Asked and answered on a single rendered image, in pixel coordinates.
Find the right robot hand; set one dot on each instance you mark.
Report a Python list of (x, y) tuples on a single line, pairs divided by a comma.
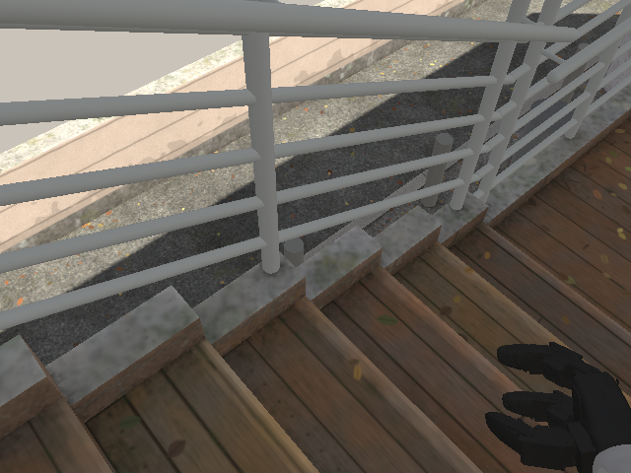
[(595, 418)]

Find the robot right forearm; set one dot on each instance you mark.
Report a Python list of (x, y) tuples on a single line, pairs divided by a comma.
[(616, 459)]

